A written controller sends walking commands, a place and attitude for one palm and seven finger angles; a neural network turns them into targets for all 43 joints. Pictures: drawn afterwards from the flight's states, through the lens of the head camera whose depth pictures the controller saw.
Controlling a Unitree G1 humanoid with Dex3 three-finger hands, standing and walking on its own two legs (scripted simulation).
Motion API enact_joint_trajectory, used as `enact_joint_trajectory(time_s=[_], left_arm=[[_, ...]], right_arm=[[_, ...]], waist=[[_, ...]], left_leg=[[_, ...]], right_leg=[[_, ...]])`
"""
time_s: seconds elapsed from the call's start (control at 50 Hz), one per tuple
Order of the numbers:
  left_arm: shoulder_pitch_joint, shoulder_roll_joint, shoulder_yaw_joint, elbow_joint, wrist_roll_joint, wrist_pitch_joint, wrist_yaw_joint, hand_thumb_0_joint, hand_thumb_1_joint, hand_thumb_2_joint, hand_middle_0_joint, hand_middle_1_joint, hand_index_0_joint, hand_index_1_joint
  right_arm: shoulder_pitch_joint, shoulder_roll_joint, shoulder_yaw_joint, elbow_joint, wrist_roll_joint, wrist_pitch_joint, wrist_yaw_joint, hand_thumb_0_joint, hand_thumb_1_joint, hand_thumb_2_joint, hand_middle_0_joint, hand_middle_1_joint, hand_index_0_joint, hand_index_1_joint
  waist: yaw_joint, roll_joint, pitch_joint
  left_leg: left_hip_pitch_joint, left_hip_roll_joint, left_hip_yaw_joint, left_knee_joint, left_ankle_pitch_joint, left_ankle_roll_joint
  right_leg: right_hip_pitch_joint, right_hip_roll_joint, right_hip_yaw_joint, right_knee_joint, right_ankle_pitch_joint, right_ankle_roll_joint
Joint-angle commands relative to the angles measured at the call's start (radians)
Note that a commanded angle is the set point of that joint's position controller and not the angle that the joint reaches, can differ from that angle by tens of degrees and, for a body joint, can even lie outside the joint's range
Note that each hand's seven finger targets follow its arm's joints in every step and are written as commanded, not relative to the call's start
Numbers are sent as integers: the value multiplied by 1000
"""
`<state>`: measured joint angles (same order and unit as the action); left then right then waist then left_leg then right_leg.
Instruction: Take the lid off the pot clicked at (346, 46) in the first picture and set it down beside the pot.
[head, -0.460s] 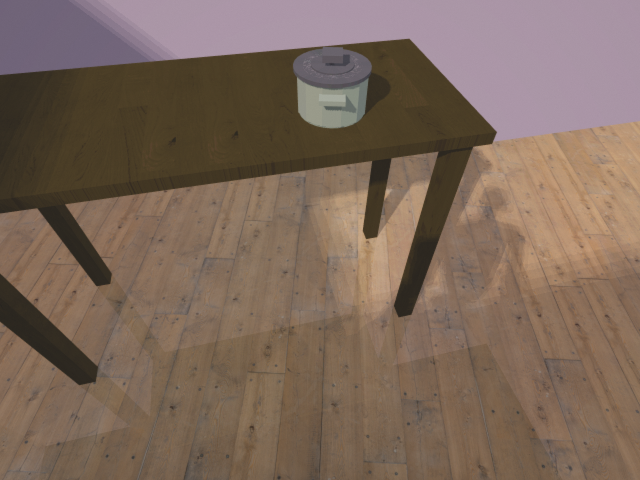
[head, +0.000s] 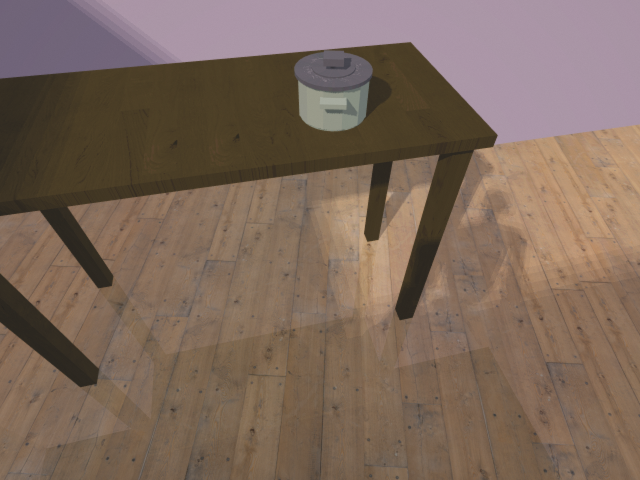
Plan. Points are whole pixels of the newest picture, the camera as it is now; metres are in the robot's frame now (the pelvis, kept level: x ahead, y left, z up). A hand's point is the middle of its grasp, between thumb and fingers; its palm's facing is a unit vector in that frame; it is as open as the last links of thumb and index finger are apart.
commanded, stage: look at it before walking up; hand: left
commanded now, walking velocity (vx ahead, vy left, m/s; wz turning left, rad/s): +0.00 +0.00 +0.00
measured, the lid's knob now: (333, 58) +0.84 +0.03 +0.14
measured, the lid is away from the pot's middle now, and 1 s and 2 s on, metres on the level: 0.00 0.00 0.00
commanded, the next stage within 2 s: walk to a spot facing it in 0.18 s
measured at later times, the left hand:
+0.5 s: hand out of the picture +0.00 +0.17 -0.18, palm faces +0.01 -0.98 -0.21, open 7.4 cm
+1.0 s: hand out of the picture +0.10 +0.21 -0.18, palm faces -0.22 -0.94 -0.25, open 7.4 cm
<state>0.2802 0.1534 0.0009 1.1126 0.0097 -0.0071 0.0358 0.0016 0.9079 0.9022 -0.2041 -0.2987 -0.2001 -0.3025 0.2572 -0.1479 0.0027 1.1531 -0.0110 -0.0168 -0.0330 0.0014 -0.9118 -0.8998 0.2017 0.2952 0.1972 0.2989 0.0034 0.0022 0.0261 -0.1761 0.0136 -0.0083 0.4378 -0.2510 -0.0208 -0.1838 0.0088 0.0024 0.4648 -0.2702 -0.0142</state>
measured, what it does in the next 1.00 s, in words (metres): steps on the spot, turning right: left foot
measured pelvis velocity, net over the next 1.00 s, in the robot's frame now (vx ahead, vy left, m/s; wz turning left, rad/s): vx -0.02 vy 0.02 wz -0.34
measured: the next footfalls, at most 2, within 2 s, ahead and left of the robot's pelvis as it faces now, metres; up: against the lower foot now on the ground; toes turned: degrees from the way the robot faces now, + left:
left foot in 0.96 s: +0.05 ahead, +0.12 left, +0.00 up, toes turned -21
right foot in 1.36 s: -0.05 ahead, -0.14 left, +0.00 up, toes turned -38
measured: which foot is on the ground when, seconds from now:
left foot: down 0.00-0.66, up 0.68-0.94, down 0.96-1.00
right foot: down 0.00-0.96, up 0.98-1.00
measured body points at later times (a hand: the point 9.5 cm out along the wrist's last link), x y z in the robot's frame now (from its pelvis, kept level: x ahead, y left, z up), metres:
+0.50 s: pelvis +0.00 -0.01 -0.01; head +0.02 -0.02 +0.44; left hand +0.00 +0.22 -0.16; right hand +0.00 -0.23 -0.17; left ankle -0.01 +0.13 -0.74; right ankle -0.01 -0.11 -0.74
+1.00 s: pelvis -0.02 +0.02 -0.01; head +0.03 +0.02 +0.44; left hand +0.11 +0.26 -0.16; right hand +0.05 -0.27 -0.12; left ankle +0.02 +0.13 -0.74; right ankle -0.02 -0.11 -0.73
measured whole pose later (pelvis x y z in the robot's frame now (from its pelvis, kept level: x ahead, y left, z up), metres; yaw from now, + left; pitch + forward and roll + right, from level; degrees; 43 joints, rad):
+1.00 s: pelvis -0.02 +0.02 -0.01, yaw -19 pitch +1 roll +0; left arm 0.24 0.25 0.09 0.92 0.01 0.06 0.01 0.00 0.91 0.90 -0.21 -0.30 -0.20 -0.30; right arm 0.08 -0.20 -0.04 0.85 -0.01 0.00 -0.04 0.00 -0.91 -0.90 0.20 0.30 0.20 0.30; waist 0.04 -0.05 0.07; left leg -0.26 -0.02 -0.02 0.53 -0.28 0.00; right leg -0.38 0.14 0.25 0.67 -0.34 0.00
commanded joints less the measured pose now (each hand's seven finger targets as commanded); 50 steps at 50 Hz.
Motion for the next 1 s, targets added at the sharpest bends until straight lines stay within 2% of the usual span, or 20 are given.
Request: enact_joint_trajectory(time_s=[0.0,0.1,0.24,0.3,0.38,0.46,0.56,0.58,0.62,0.64,0.66,0.7,0.74,0.82,0.88,0.9,0.92,0.94,0.96,0.98], left_arm=[[72,110,20,-20,3,-15,5,0,900,900,-200,-300,-200,-300],[77,107,20,-15,3,-16,6,0,900,900,-200,-300,-200,-300],[83,101,18,-13,4,-12,7,0,900,900,-200,-300,-200,-300],[79,105,27,-20,3,-9,5,0,900,900,-200,-300,-200,-300],[54,132,56,-58,4,12,-6,0,900,900,-200,-300,-200,-300],[42,132,74,-102,8,29,-18,0,900,900,-200,-300,-200,-300],[54,138,89,-145,12,33,-31,0,900,900,-200,-300,-200,-300],[64,148,92,-149,12,31,-33,0,900,900,-200,-300,-200,-300],[73,197,101,-158,15,27,-27,0,900,900,-200,-300,-200,-300],[91,237,111,-158,14,25,-21,0,900,900,-200,-300,-200,-300],[123,246,120,-163,9,24,-11,0,900,900,-200,-300,-200,-300],[98,229,119,-174,6,20,-2,0,900,900,-200,-300,-200,-300],[56,227,122,-203,11,21,3,0,900,900,-200,-300,-200,-300],[21,255,127,-238,14,29,-3,0,900,900,-200,-300,-200,-300],[-24,264,124,-260,9,38,-11,0,900,900,-200,-300,-200,-300],[-39,256,122,-271,5,40,-13,0,900,900,-200,-300,-200,-300],[-48,221,114,-288,4,42,-14,0,900,900,-200,-300,-200,-300],[-45,173,105,-311,-2,41,-27,0,900,900,-200,-300,-200,-300],[-65,193,111,-317,12,36,-31,0,900,900,-200,-300,-200,-300],[-45,215,118,-312,21,39,-35,0,900,900,-200,-300,-200,-300]], right_arm=[[65,-101,-16,-26,3,-14,-4,0,-900,-900,200,300,200,300],[66,-95,-16,-22,3,-13,-5,0,-900,-900,200,300,200,300],[68,-87,-14,-17,4,-7,-5,0,-900,-900,200,300,200,300],[76,-90,-20,-19,1,-6,-8,0,-900,-900,200,300,200,300],[70,-119,-44,-55,-2,7,-15,0,-900,-900,200,300,200,300],[40,-151,-67,-112,-6,18,-15,0,-900,-900,200,300,200,300],[-17,-183,-90,-184,-8,20,-10,0,-900,-900,200,300,200,300],[-39,-182,-94,-198,-8,21,-8,0,-900,-900,200,300,200,300],[-46,-148,-90,-229,-6,27,-6,0,-900,-900,200,300,200,300],[-64,-126,-85,-244,-4,29,-4,0,-900,-900,200,300,200,300],[-116,-135,-83,-267,-4,28,-6,0,-900,-900,200,300,200,300],[-128,-147,-83,-284,-1,20,-7,0,-900,-900,200,300,200,300],[-119,-139,-79,-292,5,16,-7,0,-900,-900,200,300,200,300],[-130,-133,-79,-322,14,20,-7,0,-900,-900,200,300,200,300],[-84,-146,-81,-330,16,18,-11,0,-900,-900,200,300,200,300],[-49,-160,-83,-324,16,13,-14,0,-900,-900,200,300,200,300],[-17,-198,-89,-323,14,5,-16,0,-900,-900,200,300,200,300],[-27,-282,-104,-342,-1,2,-15,0,-900,-900,200,300,200,300],[-39,-302,-106,-355,-3,10,-11,0,-900,-900,200,300,200,300],[-83,-260,-91,-373,-11,14,-6,0,-900,-900,200,300,200,300]], waist=[[-4,2,-4],[-4,-9,10],[-2,-9,59],[-6,-3,44],[-7,14,26],[-3,47,51],[19,56,36],[28,23,29],[27,-153,-19],[44,-247,-30],[76,-227,-21],[50,-160,-50],[35,-138,-97],[28,-111,-124],[-3,-149,-113],[-22,-138,-124],[-41,-37,-141],[-36,213,-110],[-30,226,-50],[-7,142,-22]], left_leg=[[21,78,-60,-62,180,45],[21,78,-54,-59,193,42],[0,73,-56,-66,139,43],[22,80,-38,-45,153,38],[24,108,-14,3,116,41],[-6,155,-43,-19,-24,62],[-49,193,-45,-2,-113,77],[-58,173,-12,43,-113,65],[-109,63,96,236,-146,22],[-215,-1,101,361,-214,1],[-327,-2,30,487,-300,-2],[-382,21,-32,575,-287,-6],[-326,20,-44,494,-279,-9],[-196,-26,-33,311,-211,-10],[-49,-52,-26,106,-86,-5],[76,-36,-33,5,-11,1],[213,72,-126,-81,8,26],[282,308,-367,-178,51,102],[166,436,-420,-178,158,182],[69,410,-359,-177,169,206]], right_leg=[[-25,-99,77,-88,168,-7],[-24,-102,74,-88,204,-9],[-49,-99,81,-108,136,-9],[-62,-92,104,-92,178,-18],[-112,-76,132,-13,191,-35],[-200,-33,148,57,87,-35],[-221,-3,160,126,67,-31],[-215,-17,190,106,95,-36],[-151,-113,377,-2,168,-83],[-62,-197,528,-80,248,-133],[27,-233,606,-110,373,-188],[106,-223,571,-57,576,-216],[114,-198,528,-14,646,-207],[57,-158,535,-33,596,-178],[-43,-102,523,-24,477,-115],[-127,-70,500,4,393,-81],[-256,9,414,89,213,-40],[-444,128,248,266,-155,11],[-461,76,127,474,-295,48],[-429,34,122,604,-249,65]])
